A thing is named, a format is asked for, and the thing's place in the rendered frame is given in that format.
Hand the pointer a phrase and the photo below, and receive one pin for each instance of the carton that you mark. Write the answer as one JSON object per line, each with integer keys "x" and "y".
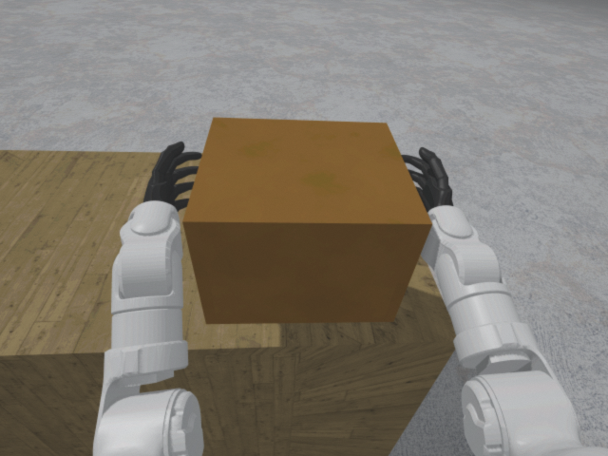
{"x": 293, "y": 221}

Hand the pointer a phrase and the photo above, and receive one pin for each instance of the left robot upper arm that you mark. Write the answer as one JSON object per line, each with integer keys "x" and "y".
{"x": 155, "y": 423}

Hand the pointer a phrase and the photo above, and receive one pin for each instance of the pedestal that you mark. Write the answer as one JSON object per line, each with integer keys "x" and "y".
{"x": 273, "y": 389}

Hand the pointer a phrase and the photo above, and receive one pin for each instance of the left robot forearm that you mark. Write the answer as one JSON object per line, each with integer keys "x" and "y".
{"x": 146, "y": 303}

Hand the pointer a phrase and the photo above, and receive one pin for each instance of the right robot hand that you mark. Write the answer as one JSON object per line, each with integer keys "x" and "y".
{"x": 434, "y": 182}

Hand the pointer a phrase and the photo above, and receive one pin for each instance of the left robot hand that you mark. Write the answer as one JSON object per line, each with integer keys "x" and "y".
{"x": 161, "y": 185}

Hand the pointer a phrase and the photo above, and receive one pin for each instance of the right robot upper arm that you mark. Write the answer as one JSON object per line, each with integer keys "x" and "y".
{"x": 520, "y": 414}

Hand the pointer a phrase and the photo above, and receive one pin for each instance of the right robot forearm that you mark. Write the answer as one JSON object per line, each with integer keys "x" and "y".
{"x": 490, "y": 336}

